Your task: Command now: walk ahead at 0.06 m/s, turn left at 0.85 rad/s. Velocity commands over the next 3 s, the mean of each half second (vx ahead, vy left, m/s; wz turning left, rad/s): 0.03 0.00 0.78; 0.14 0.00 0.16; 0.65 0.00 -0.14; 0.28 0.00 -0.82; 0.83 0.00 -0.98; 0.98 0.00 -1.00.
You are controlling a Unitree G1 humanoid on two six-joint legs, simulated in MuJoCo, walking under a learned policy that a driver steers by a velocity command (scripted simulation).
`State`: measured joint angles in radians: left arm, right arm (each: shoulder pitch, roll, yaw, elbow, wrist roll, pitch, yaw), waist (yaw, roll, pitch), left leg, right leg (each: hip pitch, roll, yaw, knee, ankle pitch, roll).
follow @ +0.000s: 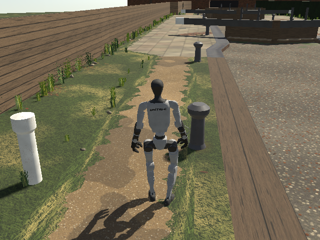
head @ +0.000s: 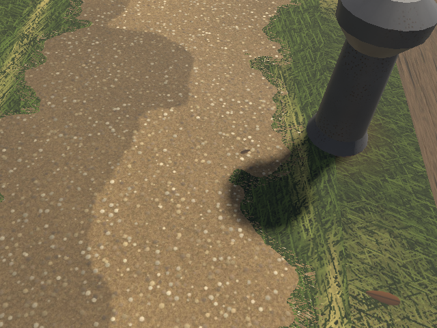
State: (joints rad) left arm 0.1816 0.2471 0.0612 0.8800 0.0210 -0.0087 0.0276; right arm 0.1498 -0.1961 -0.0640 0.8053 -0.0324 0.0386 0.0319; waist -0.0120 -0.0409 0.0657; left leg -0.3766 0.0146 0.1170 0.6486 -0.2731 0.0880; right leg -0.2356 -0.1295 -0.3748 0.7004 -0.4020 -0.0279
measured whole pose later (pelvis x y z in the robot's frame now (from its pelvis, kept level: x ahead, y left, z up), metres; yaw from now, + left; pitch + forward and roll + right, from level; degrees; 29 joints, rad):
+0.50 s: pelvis +0.03 -0.04 +0.01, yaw +23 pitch +1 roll +0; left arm 0.19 0.26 0.04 0.72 0.03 0.02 0.04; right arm 0.17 -0.30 -0.10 0.71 -0.02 0.06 0.01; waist -0.01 0.04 0.05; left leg -0.39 -0.17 -0.22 0.63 -0.31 0.03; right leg -0.30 0.03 0.03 0.54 -0.24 -0.03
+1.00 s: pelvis +0.06 -0.04 +0.03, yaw +26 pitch +1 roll +0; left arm 0.23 0.29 0.05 0.76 0.03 0.00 -0.04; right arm 0.33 -0.26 -0.04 0.86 -0.02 -0.02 0.01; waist -0.02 -0.01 -0.01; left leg -0.05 -0.03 -0.09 0.29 -0.25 0.05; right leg -0.41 0.00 -0.04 0.80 -0.33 -0.03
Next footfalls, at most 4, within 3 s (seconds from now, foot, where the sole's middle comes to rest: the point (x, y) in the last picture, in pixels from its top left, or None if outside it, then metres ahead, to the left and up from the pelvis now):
0.46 right None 0.13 -0.11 -0.76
0.82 left None -0.01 0.06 -0.75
1.14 right None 0.22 -0.11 -0.76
1.56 left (146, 326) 0.47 0.19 -0.76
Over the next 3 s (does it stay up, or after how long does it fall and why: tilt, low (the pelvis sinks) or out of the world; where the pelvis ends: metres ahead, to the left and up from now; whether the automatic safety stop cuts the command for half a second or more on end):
stays up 0.94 -0.32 0.00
